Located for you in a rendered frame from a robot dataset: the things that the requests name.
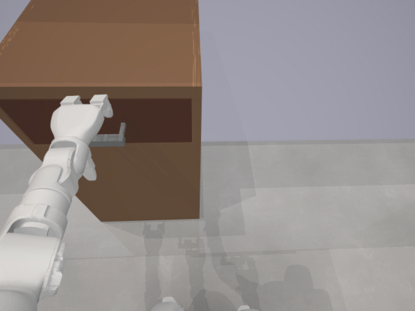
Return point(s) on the drawer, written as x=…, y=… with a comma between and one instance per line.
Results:
x=148, y=120

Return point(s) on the left robot hand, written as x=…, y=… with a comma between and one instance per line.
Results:
x=81, y=121

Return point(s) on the cabinet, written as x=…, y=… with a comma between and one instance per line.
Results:
x=123, y=49

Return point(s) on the left robot forearm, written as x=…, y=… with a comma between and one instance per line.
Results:
x=45, y=203

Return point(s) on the handle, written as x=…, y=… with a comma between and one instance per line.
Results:
x=110, y=139

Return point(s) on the left robot upper arm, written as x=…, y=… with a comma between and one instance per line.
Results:
x=31, y=267

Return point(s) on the left robot shin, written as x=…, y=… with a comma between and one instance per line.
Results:
x=168, y=299

